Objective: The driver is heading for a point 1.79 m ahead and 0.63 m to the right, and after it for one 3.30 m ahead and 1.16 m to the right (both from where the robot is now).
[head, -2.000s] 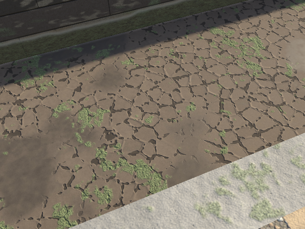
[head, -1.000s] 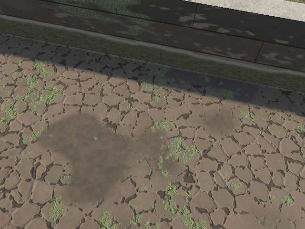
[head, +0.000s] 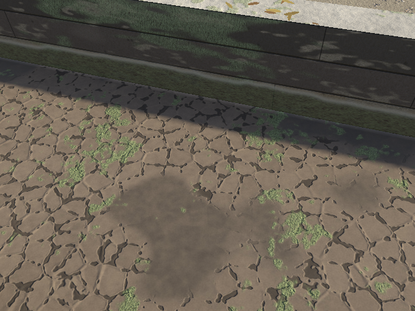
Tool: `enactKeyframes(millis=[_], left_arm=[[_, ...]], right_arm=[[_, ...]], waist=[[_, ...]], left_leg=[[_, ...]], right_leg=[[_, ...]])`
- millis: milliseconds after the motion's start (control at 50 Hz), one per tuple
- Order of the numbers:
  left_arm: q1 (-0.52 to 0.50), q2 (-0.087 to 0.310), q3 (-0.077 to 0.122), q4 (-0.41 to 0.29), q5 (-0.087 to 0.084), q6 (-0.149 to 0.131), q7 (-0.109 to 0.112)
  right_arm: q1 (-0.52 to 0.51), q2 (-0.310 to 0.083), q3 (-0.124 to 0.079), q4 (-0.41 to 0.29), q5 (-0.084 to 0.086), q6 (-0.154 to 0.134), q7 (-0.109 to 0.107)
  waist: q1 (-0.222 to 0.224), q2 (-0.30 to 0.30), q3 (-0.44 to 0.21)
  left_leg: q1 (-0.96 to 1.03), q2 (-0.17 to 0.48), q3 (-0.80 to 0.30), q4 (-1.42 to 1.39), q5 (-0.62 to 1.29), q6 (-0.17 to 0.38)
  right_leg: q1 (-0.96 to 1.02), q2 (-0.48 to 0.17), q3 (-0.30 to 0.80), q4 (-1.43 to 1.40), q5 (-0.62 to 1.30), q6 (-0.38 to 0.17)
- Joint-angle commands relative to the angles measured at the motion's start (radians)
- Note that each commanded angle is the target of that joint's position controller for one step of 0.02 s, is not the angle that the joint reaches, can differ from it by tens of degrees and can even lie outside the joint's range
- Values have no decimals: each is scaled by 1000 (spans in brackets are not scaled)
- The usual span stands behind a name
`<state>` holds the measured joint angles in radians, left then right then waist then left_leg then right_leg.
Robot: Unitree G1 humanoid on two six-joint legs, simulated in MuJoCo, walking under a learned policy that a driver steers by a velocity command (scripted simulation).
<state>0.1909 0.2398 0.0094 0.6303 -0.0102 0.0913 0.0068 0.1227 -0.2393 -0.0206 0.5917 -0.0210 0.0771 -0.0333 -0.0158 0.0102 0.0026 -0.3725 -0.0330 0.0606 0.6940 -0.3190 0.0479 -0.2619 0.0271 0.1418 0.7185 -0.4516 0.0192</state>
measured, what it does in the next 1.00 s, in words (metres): steps on the spot, turning right: left foot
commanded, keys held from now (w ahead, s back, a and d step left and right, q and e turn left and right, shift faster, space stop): e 0.82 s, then no key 0.18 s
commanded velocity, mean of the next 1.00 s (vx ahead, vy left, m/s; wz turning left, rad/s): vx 0.02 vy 0.00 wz -0.53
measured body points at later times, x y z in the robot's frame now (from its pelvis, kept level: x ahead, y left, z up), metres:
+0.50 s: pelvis -0.04 -0.04 +0.01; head -0.02 -0.10 +0.45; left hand +0.13 +0.19 -0.07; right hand +0.04 -0.36 -0.11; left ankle -0.01 +0.10 -0.61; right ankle -0.05 -0.14 -0.72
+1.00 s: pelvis -0.03 +0.00 +0.02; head -0.01 +0.00 +0.47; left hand +0.26 +0.13 -0.06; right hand -0.04 -0.30 -0.07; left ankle +0.03 +0.10 -0.72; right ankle -0.06 -0.14 -0.70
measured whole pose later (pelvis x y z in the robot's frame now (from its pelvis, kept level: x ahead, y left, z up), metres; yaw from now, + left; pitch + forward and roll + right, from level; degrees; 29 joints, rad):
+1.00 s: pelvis -0.03 +0.00 +0.02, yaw -34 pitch +0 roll +1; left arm 0.20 0.31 0.01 0.53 -0.03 0.07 0.03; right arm 0.15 -0.25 0.02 0.70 -0.03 0.05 -0.01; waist 0.01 -0.04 0.02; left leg -0.21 -0.05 -0.05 0.46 -0.26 0.02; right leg -0.40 0.09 0.24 0.70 -0.43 0.04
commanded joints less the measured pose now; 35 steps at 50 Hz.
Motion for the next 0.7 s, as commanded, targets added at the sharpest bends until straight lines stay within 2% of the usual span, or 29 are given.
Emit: enactKeyframes(millis=[20, 40, 60, 120, 140, 160, 200, 220, 240, 260, 280, 300, 320, 340, 360, 380, 400, 420, 440, 460, 480, 500, 540, 580, 600, 620, 640, 700], left_arm=[[-35, 146, 43, -90, -2, 1, -4], [-43, 161, 48, -96, -3, 4, -5], [-44, 152, 41, -125, 10, 7, -5], [-47, 145, 40, -141, 8, 12, -3], [-42, 137, 39, -145, 6, 11, -3], [-10, 144, 27, -172, 9, 12, 16], [-19, 123, 24, -178, 6, 13, 22], [-35, 134, 30, -183, 4, 17, 21], [-49, 150, 38, -188, 0, 17, 17], [-45, 139, 38, -188, -11, 21, 13], [-25, 110, 30, -184, -22, 26, 11], [-4, 98, 26, -175, -24, 31, 9], [31, 98, 29, -157, -24, 32, 9], [93, 97, 35, -137, -22, 36, 1], [164, 96, 41, -110, -15, 39, -1], [246, 119, 49, -95, 7, 36, 3], [279, 274, 86, -123, 36, 34, 12], [236, 327, 90, -162, 76, -1, 4], [135, 296, 75, -166, 74, -23, 15], [60, 259, 61, -180, 53, -32, 19], [-7, 226, 51, -191, 22, -31, 23], [-30, 208, 41, -198, 6, -25, 25], [22, 195, 32, -187, 12, -13, 30], [86, 201, 34, -167, 13, -7, 40], [108, 205, 35, -160, 13, -1, 45], [108, 212, 40, -159, 2, 3, 48], [118, 215, 41, -159, -2, 7, 50], [123, 231, 50, -154, 3, 11, 57]], right_arm=[[-74, -95, -31, -100, -3, -14, 2], [-77, -97, -33, -102, -1, -15, 3], [-51, -112, -34, -93, -5, -25, 5], [-21, -122, -39, -80, -6, -33, 9], [-3, -129, -42, -75, -8, -33, 10], [25, -136, -42, -83, -23, -38, -3], [36, -166, -52, -63, -21, -40, -15], [55, -175, -50, -52, -19, -44, -18], [57, -188, -53, -48, -16, -47, -21], [32, -194, -56, -43, -9, -49, -25], [9, -200, -60, -34, -4, -46, -28], [-10, -207, -65, -29, 2, -41, -31], [-21, -211, -68, -18, 3, -36, -32], [-31, -205, -67, -8, 2, -24, -29], [-55, -196, -65, 2, 15, -16, -26], [-48, -181, -62, 15, 29, -10, -20], [-126, -156, -53, -46, 31, -9, -17], [-225, -171, -58, -82, 44, -30, -11], [-188, -187, -70, -75, 55, -37, -8], [-85, -202, -76, -31, 31, -31, -23], [-7, -206, -80, 8, 8, -20, -41], [23, -200, -76, 14, -6, -11, -45], [-13, -167, -60, -10, -5, -2, -39], [-53, -136, -40, -32, 1, 1, -35], [-65, -127, -32, -39, 2, 0, -33], [-73, -135, -32, -40, 9, -7, -33], [-80, -123, -25, -41, 6, -7, -31], [-105, -123, -16, -32, 12, -26, -13]], waist=[[14, -71, -64], [18, -93, -53], [24, -82, -32], [19, -40, -63], [15, -10, -87], [24, 10, -120], [23, 118, -127], [4, 141, -126], [1, 104, -112], [17, 87, -82], [31, 90, -51], [36, 98, -46], [44, 98, -60], [68, 74, -93], [99, 64, -90], [121, -15, -57], [140, -340, 26], [149, -293, -4], [70, -231, 6], [16, -196, 1], [-13, -166, -18], [-28, -160, -43], [-11, -110, -85], [16, -83, -95], [26, -87, -98], [36, -100, -105], [44, -129, -104], [67, -173, -80]], left_leg=[[96, 59, -41, -56, 187, -14], [75, 44, -22, -50, 122, -27], [80, 38, -21, -60, 107, -37], [200, 101, -41, -88, 239, -7], [241, 144, -56, -98, 308, 11], [296, 234, -118, -130, 350, 97], [265, 373, -216, -221, 409, 198], [237, 434, -277, -264, 437, 241], [207, 465, -280, -288, 436, 252], [177, 457, -243, -297, 387, 227], [145, 428, -187, -295, 302, 183], [107, 397, -131, -286, 220, 144], [73, 369, -81, -271, 164, 118], [61, 348, -37, -239, 81, 94], [9, 313, 15, -176, -22, 54], [-91, 237, 71, -17, -162, -9], [-410, 50, 136, 360, -411, -100], [-455, -17, -122, 605, -402, -100], [-492, -15, -176, 731, -297, -105], [-446, 0, -176, 773, -192, -106], [-405, 6, -174, 785, -113, -108], [-351, 9, -176, 786, -82, -113], [-312, -6, -173, 768, -42, -119], [-335, -13, -183, 641, -24, -124], [-341, -13, -189, 561, -20, -125], [-325, -13, -186, 466, -3, -123], [-304, -13, -184, 379, -8, -116], [-215, -16, -188, 143, -83, -97]], right_leg=[[-81, -70, 144, -135, 367, -94], [-76, -81, 180, -151, 418, -105], [-103, -89, 207, -160, 381, -112], [-183, -47, 177, -122, 249, -81], [-202, -32, 147, -91, 189, -71], [-276, -47, 164, -29, 44, -79], [-286, 1, 11, 164, -65, -37], [-289, -7, -30, 305, -200, -20], [-311, -42, -40, 402, -239, -4], [-319, -76, -34, 399, -241, 6], [-303, -106, -30, 319, -233, -4], [-250, -109, -50, 247, -216, -19], [-179, -88, -96, 194, -167, -37], [-99, -57, -145, 96, -20, -63], [-5, -22, -175, -38, 75, -96], [85, -33, -73, -191, 170, -157], [124, -272, 474, -407, 240, -306], [15, -359, 670, -467, 233, -414], [-6, -344, 539, -435, 252, -389], [-59, -294, 413, -396, 309, -329], [-69, -242, 329, -361, 361, -276], [-76, -216, 291, -340, 425, -255], [-11, -202, 288, -341, 459, -257], [100, -199, 302, -334, 478, -261], [149, -196, 310, -330, 476, -256], [182, -182, 297, -322, 467, -242], [198, -178, 306, -330, 468, -234], [176, -175, 362, -353, 335, -228]])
